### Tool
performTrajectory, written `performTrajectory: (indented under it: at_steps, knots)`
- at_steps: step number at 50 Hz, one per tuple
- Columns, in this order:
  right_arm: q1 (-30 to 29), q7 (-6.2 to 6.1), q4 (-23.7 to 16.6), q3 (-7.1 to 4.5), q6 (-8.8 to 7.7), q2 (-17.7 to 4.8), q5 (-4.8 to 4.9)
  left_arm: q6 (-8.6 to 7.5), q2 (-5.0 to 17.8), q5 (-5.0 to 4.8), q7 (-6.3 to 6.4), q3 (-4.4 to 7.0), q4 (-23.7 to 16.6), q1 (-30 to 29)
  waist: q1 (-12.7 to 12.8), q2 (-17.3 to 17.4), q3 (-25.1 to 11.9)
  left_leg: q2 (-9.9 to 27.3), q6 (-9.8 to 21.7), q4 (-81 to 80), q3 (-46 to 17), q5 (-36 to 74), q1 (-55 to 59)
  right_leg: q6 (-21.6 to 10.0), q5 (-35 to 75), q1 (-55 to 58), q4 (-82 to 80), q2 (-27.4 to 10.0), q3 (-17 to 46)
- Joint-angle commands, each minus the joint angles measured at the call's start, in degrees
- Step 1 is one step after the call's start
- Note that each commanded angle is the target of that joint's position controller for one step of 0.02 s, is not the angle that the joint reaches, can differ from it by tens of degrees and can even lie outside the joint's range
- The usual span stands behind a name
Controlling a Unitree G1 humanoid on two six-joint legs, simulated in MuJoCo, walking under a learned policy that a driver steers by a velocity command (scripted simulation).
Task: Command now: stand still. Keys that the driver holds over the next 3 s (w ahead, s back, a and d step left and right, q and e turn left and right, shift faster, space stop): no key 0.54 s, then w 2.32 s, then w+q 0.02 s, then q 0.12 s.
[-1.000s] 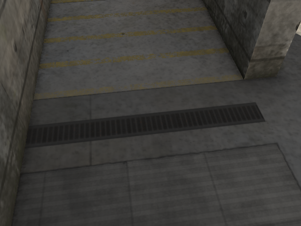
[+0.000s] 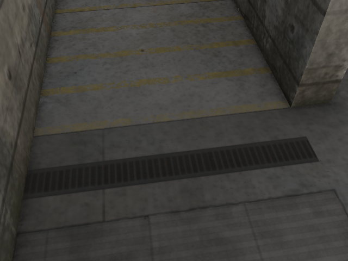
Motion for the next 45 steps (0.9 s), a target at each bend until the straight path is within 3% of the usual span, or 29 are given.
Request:
performTrajectory:
  at_steps: [1,3,14,27,28,30,31,33,34,35,36,38,39,40,41,42,43,44,45]
  knots:
    - [7.0,-0.29,0.5,-0.75,0.03,-3.9,0.04,-0.06,5.5,0.07,0.35,1.0,-1.3,0.5,-0.3,0.1,-1.6,1.7,-0.2,-4.0,-0.7,16.9,-9.2,-3.7,23.9,11.1,-2.6,-4.2,5.1]
    - [6.8,-0.47,0.6,-1.14,0.17,-4.8,0.13,0.02,5.1,-0.27,0.55,0.89,-1.4,0.9,-0.1,-0.3,-1.0,1.7,-0.1,-4.8,-1.1,14.8,-9.6,-3.6,22.3,10.8,-3.4,-4.2,5.2]
    - [8.1,-0.91,1.2,-1.49,-0.12,-3.5,0.1,0.45,4.9,0.03,1.19,0.92,-1.7,1.7,0.1,-0.2,1.9,2.1,0.3,-6.2,-0.8,5.6,-12.4,-2.9,10.8,8.5,-6.6,-3.9,5.6]
    - [10.4,-1.05,0.8,-1.82,-0.76,-2.6,0.14,0.38,4.6,0.06,1.33,0.76,-2.4,3.1,0.1,-0.2,2.2,2.4,0.5,-6.0,-0.9,3.5,-13.9,-2.9,5.9,7.1,-7.9,-3.9,6.1]
    - [11.6,-1.09,1.3,-1.88,-0.71,-2.5,0.24,0.4,4.5,0.05,1.35,0.77,-1.9,4.3,0.1,-0.1,0.9,2.0,0.9,-5.7,-0.4,-0.9,-13.4,-3.0,-1.2,7.2,-8.0,-3.3,5.5]
    - [11.2,-1.46,0.2,-2.43,-0.66,-3.7,0.74,0.26,5.8,-0.68,1.41,1.47,-1.7,5.8,0.1,0.4,3.1,2.0,3.5,-3.7,-0.9,-13.0,-15.6,-3.5,-21.1,2.8,-7.2,-2.0,4.6]
    - [11.9,-1.63,-0.4,-2.44,-0.91,-3.4,0.95,-0.3,6.0,-0.89,1.26,1.59,-2.1,5.3,-0.5,-0.3,4.9,2.9,5.1,-3.6,-2.0,-17.5,-16.8,-3.9,-26.6,-0.3,-7.3,-2.8,5.7]
    - [14.5,-1.61,-0.4,-2.7,-2.1,-4.1,1.4,-2.24,5.0,-1.34,0.56,1.51,-3.5,3.7,-1.7,1.0,7.2,6.0,7.6,-5.7,-6.2,-19.8,-16.2,-3.5,-24.7,-4.7,-5.0,-2.8,6.2]
    - [17.0,-1.46,0.2,-3.21,-2.68,-5.7,1.55,-3.26,4.2,-1.21,0.05,1.38,-4.8,1.1,-3.2,3.8,7.6,9.2,9.5,-9.7,-10.7,-21.0,-12.4,-2.1,-19.1,-8.9,-0.7,-1.4,3.8]
    - [18.3,-1.25,0.5,-4.21,-3.13,-8.7,1.94,-4.27,2.7,-1.21,-0.64,0.9,-6.6,-3.0,-4.4,9.3,8.7,15.2,12.2,-15.9,-18.7,-21.9,-7.0,-0.8,-10.0,-15.2,6.9,0.5,-0.9]
    - [14.6,-1.12,-0.6,-4.99,-3.53,-10.7,2.24,-5.05,2.8,-1.05,-1.19,0.73,-7.5,-4.7,-3.5,12.1,10.8,20.4,13.7,-17.6,-24.4,-17.7,-5.3,-1.5,-5.7,-19.6,13.0,-1.7,-0.4]
    - [13.5,-0.5,-1.5,-4.76,-4.46,-8.9,2.04,-5.89,4.0,-1.35,-1.82,0.73,-8.1,-3.8,-2.5,9.2,10.7,22.1,13.3,-15.6,-24.2,-7.0,0.1,-2.4,-10.1,-26.1,17.5,-4.9,2.4]
    - [12.9,-0.01,-2.0,-5.02,-4.26,-9.2,2.67,-6.42,4.9,-1.72,-1.86,0.81,-8.7,-3.7,-2.2,7.6,10.8,20.5,11.9,-15.1,-21.5,-2.8,2.0,-2.8,-12.5,-26.2,14.1,-5.1,1.6]
    - [12.4,0.34,-2.2,-4.98,-3.86,-9.2,2.68,-6.87,4.9,-1.85,-2.06,0.82,-9.0,-4.0,-1.8,6.7,10.6,18.6,10.3,-14.4,-18.0,-0.9,1.2,-3.0,-11.4,-22.5,9.7,-4.5,0.0]
    - [11.2,0.6,-2.8,-4.99,-3.42,-9.6,2.59,-7.1,4.3,-1.77,-2.28,0.86,-8.3,-2.4,-0.7,6.3,9.6,16.1,9.0,-13.0,-14.1,1.0,-2.8,-2.8,-7.6,-14.4,4.8,-2.5,-3.0]
    - [9.8,0.79,-3.3,-5.18,-2.76,-10.7,1.83,-6.98,4.1,-1.36,-2.76,1.14,-6.0,3.3,2.3,6.8,7.3,13.3,8.2,-9.0,-9.8,7.2,-9.9,-2.8,-3.8,-1.5,1.7,0.7,-6.0]
    - [9.3,0.9,-3.9,-5.06,-2.6,-10.9,1.43,-6.61,6.1,-1.29,-2.89,2.46,-3.2,10.9,5.5,5.7,3.0,10.7,7.3,-2.5,-7.0,19.1,-15.4,-3.0,0.0,11.3,2.1,3.4,-7.1]
    - [6.3,1.05,-4.9,-4.68,-2.83,-10.2,1.4,-6.24,9.2,-1.48,-2.68,3.98,-0.6,21.5,11.1,1.3,-2.2,7.0,4.4,12.4,-1.9,27.3,-22.5,-5.6,-0.8,23.6,-0.5,-1.2,0.3]
    - [5.8,0.85,-7.5,-3.36,-3.92,-5.4,1.56,-6.34,16.5,-0.66,-2.29,5.3,-0.4,29.9,13.0,-15.2,-8.2,-0.9,-0.3,38.7,3.4,13.3,-35.4,-13.4,-9.8,33.3,-13.7,-18.3,29.9]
